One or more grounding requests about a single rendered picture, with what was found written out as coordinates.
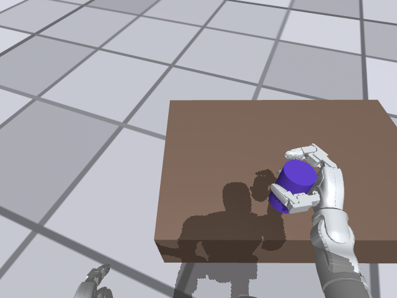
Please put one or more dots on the left robot hand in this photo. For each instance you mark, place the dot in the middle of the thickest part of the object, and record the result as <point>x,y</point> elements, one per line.
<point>88,288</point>

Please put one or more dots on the can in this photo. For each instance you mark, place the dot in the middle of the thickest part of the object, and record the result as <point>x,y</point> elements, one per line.
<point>296,177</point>

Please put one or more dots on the right robot arm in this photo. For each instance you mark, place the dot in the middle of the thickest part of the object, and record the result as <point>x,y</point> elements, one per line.
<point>338,269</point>

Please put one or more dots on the right robot hand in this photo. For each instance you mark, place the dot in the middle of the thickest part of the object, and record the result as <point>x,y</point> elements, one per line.
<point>327,191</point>

